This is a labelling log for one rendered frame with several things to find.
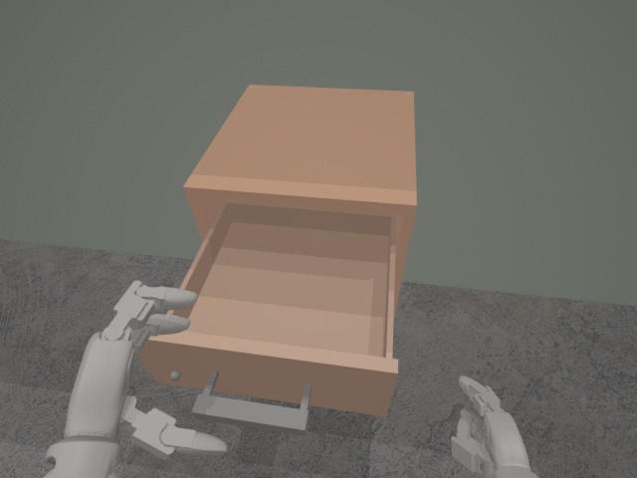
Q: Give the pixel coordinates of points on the robot left hand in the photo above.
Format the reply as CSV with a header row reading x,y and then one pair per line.
x,y
99,404

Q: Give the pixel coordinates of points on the robot right hand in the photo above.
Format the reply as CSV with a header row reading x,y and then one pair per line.
x,y
498,441

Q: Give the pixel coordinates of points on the drawer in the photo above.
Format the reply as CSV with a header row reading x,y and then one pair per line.
x,y
287,296

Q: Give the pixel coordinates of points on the cabinet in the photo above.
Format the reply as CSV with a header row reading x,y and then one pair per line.
x,y
324,148

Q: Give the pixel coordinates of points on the left robot forearm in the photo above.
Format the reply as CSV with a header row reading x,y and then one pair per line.
x,y
84,457

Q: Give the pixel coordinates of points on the handle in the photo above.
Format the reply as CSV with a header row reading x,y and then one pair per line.
x,y
252,414

